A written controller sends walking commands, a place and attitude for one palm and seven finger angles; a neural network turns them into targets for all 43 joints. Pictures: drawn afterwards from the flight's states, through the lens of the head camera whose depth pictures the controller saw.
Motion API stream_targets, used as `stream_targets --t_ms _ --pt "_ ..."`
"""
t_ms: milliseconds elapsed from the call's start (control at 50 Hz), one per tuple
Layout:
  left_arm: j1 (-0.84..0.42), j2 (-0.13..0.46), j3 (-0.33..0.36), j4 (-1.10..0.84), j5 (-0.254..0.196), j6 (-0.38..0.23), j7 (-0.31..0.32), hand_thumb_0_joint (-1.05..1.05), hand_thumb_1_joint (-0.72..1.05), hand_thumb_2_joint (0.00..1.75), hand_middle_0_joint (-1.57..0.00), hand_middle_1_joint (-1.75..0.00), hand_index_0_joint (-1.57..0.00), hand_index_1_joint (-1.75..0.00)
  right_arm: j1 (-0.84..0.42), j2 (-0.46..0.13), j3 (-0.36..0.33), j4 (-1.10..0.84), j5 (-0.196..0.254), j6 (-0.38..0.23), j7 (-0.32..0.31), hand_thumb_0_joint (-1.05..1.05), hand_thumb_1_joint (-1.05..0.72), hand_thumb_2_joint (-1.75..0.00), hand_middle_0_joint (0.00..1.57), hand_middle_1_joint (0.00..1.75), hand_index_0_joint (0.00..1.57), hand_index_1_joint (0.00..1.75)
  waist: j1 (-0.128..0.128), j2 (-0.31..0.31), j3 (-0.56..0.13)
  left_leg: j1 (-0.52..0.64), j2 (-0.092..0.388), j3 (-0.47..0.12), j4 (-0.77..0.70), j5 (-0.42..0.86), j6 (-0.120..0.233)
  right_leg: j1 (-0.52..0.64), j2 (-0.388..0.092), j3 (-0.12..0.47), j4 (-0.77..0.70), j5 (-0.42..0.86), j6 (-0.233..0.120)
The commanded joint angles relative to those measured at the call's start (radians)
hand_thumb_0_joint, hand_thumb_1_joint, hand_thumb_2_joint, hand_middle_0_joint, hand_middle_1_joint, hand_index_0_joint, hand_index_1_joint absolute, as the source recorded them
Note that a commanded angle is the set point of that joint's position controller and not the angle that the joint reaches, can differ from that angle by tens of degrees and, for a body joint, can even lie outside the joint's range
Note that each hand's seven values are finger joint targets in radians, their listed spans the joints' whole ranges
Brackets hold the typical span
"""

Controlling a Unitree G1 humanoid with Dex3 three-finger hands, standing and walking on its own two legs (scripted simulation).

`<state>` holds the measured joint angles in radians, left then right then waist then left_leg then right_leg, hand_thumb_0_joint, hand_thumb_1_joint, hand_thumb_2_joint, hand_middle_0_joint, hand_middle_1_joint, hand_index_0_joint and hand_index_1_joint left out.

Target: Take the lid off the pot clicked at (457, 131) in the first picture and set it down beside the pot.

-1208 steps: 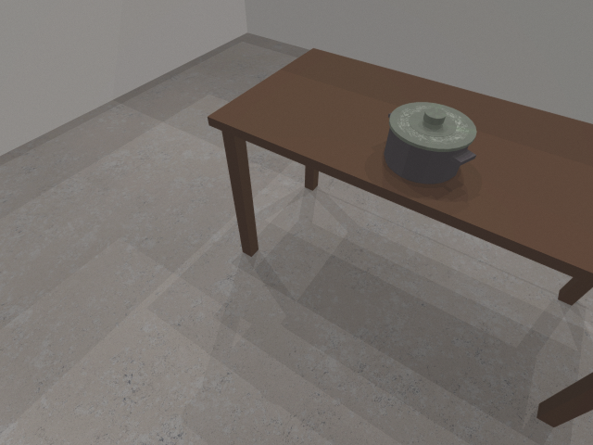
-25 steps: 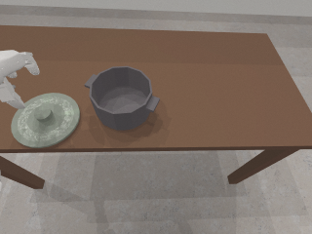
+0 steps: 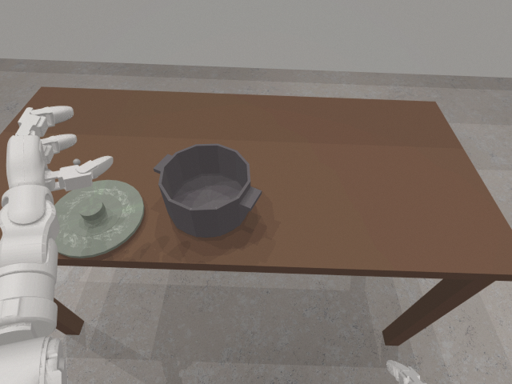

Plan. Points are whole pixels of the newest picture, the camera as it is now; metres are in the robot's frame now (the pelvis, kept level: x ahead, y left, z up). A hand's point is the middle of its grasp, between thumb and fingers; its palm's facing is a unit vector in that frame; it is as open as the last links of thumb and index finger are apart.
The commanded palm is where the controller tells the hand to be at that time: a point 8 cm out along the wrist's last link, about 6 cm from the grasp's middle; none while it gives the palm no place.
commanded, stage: draw the hand back to the body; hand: left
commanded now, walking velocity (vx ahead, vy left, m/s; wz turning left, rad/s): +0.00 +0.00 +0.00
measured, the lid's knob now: (92, 209) +0.46 +0.36 -0.07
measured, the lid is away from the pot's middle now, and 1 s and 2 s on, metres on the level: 0.25 0.25 0.25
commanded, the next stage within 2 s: step back with the hand held close in 1.40 s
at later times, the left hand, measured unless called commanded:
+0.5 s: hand (71, 215) +0.29 +0.24 +0.15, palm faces +0.45 -0.85 -0.29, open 8.2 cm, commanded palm +0.24 +0.28 +0.16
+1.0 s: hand (53, 292) +0.20 +0.22 +0.16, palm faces +0.42 -0.85 -0.31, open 7.4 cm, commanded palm +0.14 +0.26 +0.17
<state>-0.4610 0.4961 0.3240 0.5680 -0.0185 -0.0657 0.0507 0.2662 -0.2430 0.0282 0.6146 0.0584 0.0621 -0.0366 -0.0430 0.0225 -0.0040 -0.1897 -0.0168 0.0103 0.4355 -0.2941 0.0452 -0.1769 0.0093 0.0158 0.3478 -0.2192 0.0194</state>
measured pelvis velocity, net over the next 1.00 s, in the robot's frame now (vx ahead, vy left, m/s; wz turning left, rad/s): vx -0.03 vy -0.03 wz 0.01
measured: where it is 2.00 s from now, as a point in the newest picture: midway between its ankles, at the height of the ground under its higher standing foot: outside the picture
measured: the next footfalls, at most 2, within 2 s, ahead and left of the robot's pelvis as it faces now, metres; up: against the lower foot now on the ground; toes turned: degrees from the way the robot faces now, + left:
none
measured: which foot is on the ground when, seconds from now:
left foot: down 0.00-1.00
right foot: down 0.00-1.00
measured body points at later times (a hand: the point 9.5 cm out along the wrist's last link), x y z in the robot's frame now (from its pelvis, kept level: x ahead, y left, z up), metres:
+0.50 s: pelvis -0.01 -0.04 +0.00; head -0.01 -0.06 +0.45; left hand +0.26 +0.29 +0.17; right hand +0.16 -0.28 -0.10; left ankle -0.04 +0.08 -0.74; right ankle -0.03 -0.14 -0.74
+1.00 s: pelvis -0.03 -0.03 +0.00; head -0.04 -0.06 +0.45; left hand +0.17 +0.27 +0.17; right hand +0.16 -0.25 -0.09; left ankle -0.04 +0.08 -0.74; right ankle -0.03 -0.14 -0.74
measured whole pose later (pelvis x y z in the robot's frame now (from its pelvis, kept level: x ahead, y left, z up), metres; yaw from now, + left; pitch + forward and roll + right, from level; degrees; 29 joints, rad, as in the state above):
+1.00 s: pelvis -0.03 -0.03 +0.00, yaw +1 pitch -4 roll -1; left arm 0.30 0.32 0.29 -0.23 -0.10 -0.12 0.09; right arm 0.17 -0.23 0.02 0.67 0.03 -0.09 -0.06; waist 0.04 0.07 0.03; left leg -0.06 0.01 -0.01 0.37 -0.24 0.00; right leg -0.06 0.04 -0.01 0.32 -0.19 -0.02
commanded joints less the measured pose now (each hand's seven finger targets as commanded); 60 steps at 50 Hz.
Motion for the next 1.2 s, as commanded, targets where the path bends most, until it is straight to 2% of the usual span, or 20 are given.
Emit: stream_targets --t_ms 0,80,100,140,200,300,340,420,480,520,540,620,720,740,780,860,920,1040,1120,1180 --pt "-0.314 0.255 0.059 -0.439 -0.025 -0.076 0.027 0.0 0.38 0.58 -0.25 -0.75 -0.25 -0.75 -0.029 -0.159 -0.065 -0.101 -0.006 -0.068 -0.005 0.0 -0.9 -0.9 0.2 0.3 0.2 0.3 0.029 0.166 -0.321 0.259 0.065 -0.04 -0.007 0.646 -0.03 0.063 0.007 -0.053 0.015 0.393 -0.058" --pt "-0.188 0.281 0.122 -0.319 -0.032 -0.046 0.047 0.0 0.46 0.63 -0.24 -0.68 -0.24 -0.68 -0.039 -0.164 -0.068 -0.072 -0.009 -0.063 -0.017 0.0 -0.9 -0.9 0.2 0.3 0.2 0.3 0.032 -0.03 -0.231 0.127 0.047 -0.006 -0.031 0.468 -0.004 0.113 0.011 -0.047 0.009 0.404 -0.049" --pt "-0.168 0.272 0.12 -0.322 -0.034 -0.045 0.044 0.0 0.48 0.64 -0.24 -0.66 -0.24 -0.66 -0.047 -0.165 -0.067 -0.074 -0.007 -0.061 -0.022 0.0 -0.9 -0.9 0.2 0.3 0.2 0.3 0.035 -0.049 -0.225 0.109 0.04 0.002 -0.038 0.43 0.002 0.125 0.009 -0.046 0.009 0.407 -0.048" --pt "-0.157 0.219 0.071 -0.382 -0.039 -0.057 0.038 0.0 0.52 0.67 -0.24 -0.63 -0.24 -0.63 -0.076 -0.152 -0.064 -0.08 -0.005 -0.07 -0.024 0.0 -0.9 -0.9 0.2 0.3 0.2 0.3 0.033 0.001 -0.236 0.128 0.031 0.013 -0.045 0.408 0.004 0.135 0.006 -0.041 0.0 0.398 -0.045" --pt "-0.143 0.216 0.069 -0.55 -0.044 -0.073 0.046 0.0 0.58 0.7 -0.23 -0.58 -0.23 -0.58 -0.099 -0.144 -0.061 -0.084 -0.002 -0.1 -0.021 0.0 -0.9 -0.9 0.2 0.3 0.2 0.3 0.043 0.118 -0.29 0.209 0.028 0.006 -0.037 0.475 0.005 0.149 0.004 -0.034 -0.008 0.436 -0.047" --pt "0.03 0.242 0.148 -0.477 -0.055 -0.056 0.058 0.0 0.68 0.76 -0.22 -0.49 -0.22 -0.49 -0.122 -0.144 -0.06 -0.07 -0.006 -0.096 -0.027 0.0 -0.9 -0.9 0.2 0.3 0.2 0.3 0.06 -0.036 -0.199 0.116 0.024 0.019 -0.058 0.374 0.008 0.167 0.002 -0.036 -0.008 0.425 -0.033" --pt "0.044 0.181 0.094 -0.495 -0.061 -0.06 0.049 0.0 0.72 0.79 -0.22 -0.46 -0.22 -0.46 -0.146 -0.132 -0.057 -0.077 -0.002 -0.099 -0.028 0.0 -0.9 -0.9 0.2 0.3 0.2 0.3 0.053 -0.005 -0.156 0.112 0.022 0.025 -0.067 0.333 0.006 0.142 0.003 -0.033 -0.019 0.374 -0.032" --pt "0.041 0.188 0.095 -0.71 -0.06 -0.09 0.052 0.0 0.8 0.84 -0.21 -0.39 -0.21 -0.39 -0.182 -0.121 -0.049 -0.099 -0.004 -0.132 -0.026 0.0 -0.9 -0.9 0.2 0.3 0.2 0.3 0.063 0.108 -0.211 0.188 0.018 0.019 -0.067 0.354 0.007 0.147 0.004 -0.03 -0.031 0.361 -0.037" --pt "0.173 0.182 0.134 -0.632 -0.072 -0.076 0.061 0.0 0.86 0.88 -0.2 -0.33 -0.2 -0.33 -0.186 -0.118 -0.05 -0.088 -0.01 -0.135 -0.029 0.0 -0.9 -0.9 0.2 0.3 0.2 0.3 0.072 -0.017 -0.162 0.142 0.023 0.017 -0.074 0.327 0.007 0.152 0.006 -0.033 -0.029 0.35 -0.03" --pt "0.215 0.182 0.151 -0.61 -0.074 -0.072 0.058 0.0 0.9 0.9 -0.2 -0.3 -0.2 -0.3 -0.191 -0.119 -0.051 -0.083 -0.01 -0.129 -0.031 0.0 -0.9 -0.9 0.2 0.3 0.2 0.3 0.072 -0.031 -0.123 0.131 0.021 0.024 -0.074 0.291 0.009 0.124 0.004 -0.027 -0.044 0.317 -0.026" --pt "0.218 0.129 0.102 -0.625 -0.077 -0.072 0.052 0.0 0.9 0.9 -0.2 -0.3 -0.2 -0.3 -0.201 -0.11 -0.049 -0.089 -0.009 -0.13 -0.031 0.0 -0.9 -0.9 0.2 0.3 0.2 0.3 0.065 -0.017 -0.107 0.123 0.022 0.027 -0.081 0.273 0.006 0.119 0.004 -0.026 -0.046 0.293 -0.026" --pt "0.214 0.112 0.075 -0.83 -0.077 -0.102 0.049 0.0 0.9 0.9 -0.2 -0.3 -0.2 -0.3 -0.23 -0.101 -0.042 -0.111 -0.01 -0.16 -0.029 0.0 -0.9 -0.9 0.2 0.3 0.2 0.3 0.072 0.079 -0.148 0.182 0.021 0.02 -0.088 0.262 0.005 0.113 0.004 -0.025 -0.063 0.247 -0.032" --pt "0.372 0.143 0.152 -0.839 -0.078 -0.103 0.066 0.0 0.9 0.9 -0.2 -0.3 -0.2 -0.3 -0.227 -0.103 -0.043 -0.096 -0.022 -0.176 -0.033 0.0 -0.9 -0.9 0.2 0.3 0.2 0.3 0.089 0.038 -0.127 0.169 0.024 0.011 -0.095 0.271 0.002 0.124 0.008 -0.034 -0.06 0.248 -0.035" --pt "0.422 0.091 0.121 -0.816 -0.085 -0.096 0.062 0.0 0.9 0.9 -0.2 -0.3 -0.2 -0.3 -0.231 -0.093 -0.044 -0.096 -0.023 -0.172 -0.035 0.0 -0.9 -0.9 0.2 0.3 0.2 0.3 0.084 -0.004 -0.094 0.15 0.028 0.014 -0.099 0.26 0.0 0.117 0.01 -0.038 -0.059 0.234 -0.033" --pt "0.458 0.053 0.087 -0.847 -0.088 -0.096 0.054 0.0 0.9 0.9 -0.2 -0.3 -0.2 -0.3 -0.24 -0.091 -0.044 -0.105 -0.022 -0.175 -0.033 0.0 -0.9 -0.9 0.2 0.3 0.2 0.3 0.084 -0.004 -0.071 0.147 0.029 0.015 -0.102 0.239 0.001 0.102 0.007 -0.037 -0.067 0.209 -0.031" --pt "0.496 0.052 0.068 -1.005 -0.081 -0.119 0.054 0.0 0.9 0.9 -0.2 -0.3 -0.2 -0.3 -0.252 -0.09 -0.041 -0.117 -0.027 -0.196 -0.031 0.0 -0.9 -0.9 0.2 0.3 0.2 0.3 0.089 0.076 -0.102 0.172 0.028 0.007 -0.109 0.223 -0.002 0.102 0.004 -0.036 -0.075 0.173 -0.036" --pt "0.581 0.085 0.116 -1.041 -0.076 -0.121 0.063 0.0 0.9 0.9 -0.2 -0.3 -0.2 -0.3 -0.248 -0.09 -0.044 -0.111 -0.033 -0.206 -0.032 0.0 -0.9 -0.9 0.2 0.3 0.2 0.3 0.094 0.036 -0.089 0.166 0.033 0.001 -0.105 0.233 -0.002 0.102 0.007 -0.039 -0.074 0.176 -0.037" --pt "0.741 -0.005 0.048 -1.09 -0.077 -0.114 0.051 0.0 0.9 0.9 -0.2 -0.3 -0.2 -0.3 -0.254 -0.078 -0.046 -0.124 -0.035 -0.208 -0.031 0.0 -0.9 -0.9 0.2 0.3 0.2 0.3 0.09 0.043 -0.023 0.133 0.038 0.001 -0.107 0.189 -0.006 0.07 0.005 -0.037 -0.08 0.122 -0.036" --pt "0.821 0.036 0.081 -1.225 -0.065 -0.127 0.059 0.0 0.9 0.9 -0.2 -0.3 -0.2 -0.3 -0.249 -0.082 -0.044 -0.132 -0.043 -0.227 -0.028 0.0 -0.9 -0.9 0.2 0.3 0.2 0.3 0.1 0.072 -0.065 0.145 0.037 -0.012 -0.101 0.209 -0.007 0.089 0.004 -0.039 -0.069 0.14 -0.041" --pt "0.934 0.003 0.075 -1.22 -0.068 -0.117 0.062 0.0 0.9 0.9 -0.2 -0.3 -0.2 -0.3 -0.245 -0.072 -0.049 -0.126 -0.046 -0.226 -0.029 0.0 -0.9 -0.9 0.2 0.3 0.2 0.3 0.101 0.021 -0.04 0.122 0.041 -0.009 -0.09 0.23 -0.008 0.089 0.005 -0.043 -0.059 0.161 -0.041"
